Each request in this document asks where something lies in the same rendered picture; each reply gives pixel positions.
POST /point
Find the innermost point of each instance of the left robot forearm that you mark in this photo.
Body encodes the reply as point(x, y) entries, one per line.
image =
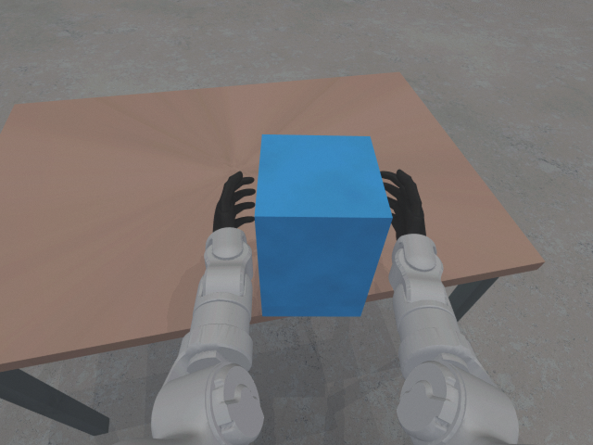
point(222, 313)

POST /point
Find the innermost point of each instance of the right robot forearm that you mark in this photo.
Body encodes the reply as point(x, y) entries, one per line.
point(426, 322)

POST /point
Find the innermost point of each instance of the robot left upper arm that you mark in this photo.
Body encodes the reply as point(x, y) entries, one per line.
point(217, 405)

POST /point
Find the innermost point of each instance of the robot right upper arm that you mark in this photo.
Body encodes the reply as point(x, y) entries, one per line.
point(441, 404)

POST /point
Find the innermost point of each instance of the table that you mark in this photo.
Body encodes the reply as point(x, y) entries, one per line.
point(106, 205)

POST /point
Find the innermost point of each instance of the carton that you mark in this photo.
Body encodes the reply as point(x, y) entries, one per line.
point(322, 217)

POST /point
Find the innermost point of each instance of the right robot hand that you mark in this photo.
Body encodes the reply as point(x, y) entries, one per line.
point(409, 216)

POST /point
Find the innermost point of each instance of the left robot hand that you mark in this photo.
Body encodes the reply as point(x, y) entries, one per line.
point(226, 211)

